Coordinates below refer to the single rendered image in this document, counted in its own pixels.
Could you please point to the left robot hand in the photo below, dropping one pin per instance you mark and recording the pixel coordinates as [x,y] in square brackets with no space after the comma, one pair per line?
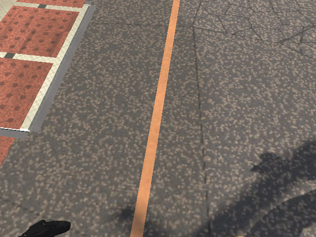
[47,228]

